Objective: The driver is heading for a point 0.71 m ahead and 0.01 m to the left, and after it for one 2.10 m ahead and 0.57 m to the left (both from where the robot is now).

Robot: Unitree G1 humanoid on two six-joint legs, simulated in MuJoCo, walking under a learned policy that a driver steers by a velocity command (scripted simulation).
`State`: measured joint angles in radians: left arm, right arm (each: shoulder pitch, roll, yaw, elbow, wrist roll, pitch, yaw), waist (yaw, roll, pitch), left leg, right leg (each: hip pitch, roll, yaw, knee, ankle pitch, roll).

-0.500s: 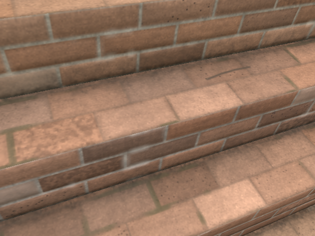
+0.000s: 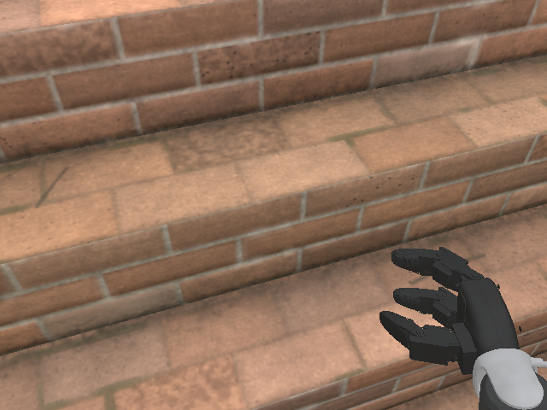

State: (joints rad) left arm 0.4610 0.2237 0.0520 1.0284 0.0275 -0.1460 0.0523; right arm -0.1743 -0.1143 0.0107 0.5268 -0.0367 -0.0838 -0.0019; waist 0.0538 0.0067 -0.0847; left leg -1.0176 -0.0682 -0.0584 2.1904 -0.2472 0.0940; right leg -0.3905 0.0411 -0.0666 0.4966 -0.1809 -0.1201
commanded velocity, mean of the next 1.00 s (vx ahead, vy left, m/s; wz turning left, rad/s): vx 0.50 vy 0.00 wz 0.00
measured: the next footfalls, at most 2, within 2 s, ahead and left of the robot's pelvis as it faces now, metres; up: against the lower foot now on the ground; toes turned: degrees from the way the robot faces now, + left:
left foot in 0.30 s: +0.21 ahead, +0.22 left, +0.25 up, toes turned +2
right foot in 0.62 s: -0.02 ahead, +0.07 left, +0.00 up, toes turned -7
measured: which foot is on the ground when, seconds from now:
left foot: up 0.00-0.28, down 0.30-0.54, up 0.56-1.00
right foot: down 0.00-0.28, up 0.30-0.60, down 0.62-1.00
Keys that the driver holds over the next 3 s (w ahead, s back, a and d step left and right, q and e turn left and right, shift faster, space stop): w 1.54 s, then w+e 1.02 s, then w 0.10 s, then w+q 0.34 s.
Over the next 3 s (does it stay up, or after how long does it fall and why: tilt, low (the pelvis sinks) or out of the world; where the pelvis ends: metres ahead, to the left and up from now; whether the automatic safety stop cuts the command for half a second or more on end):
stays up -0.02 -0.04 -0.02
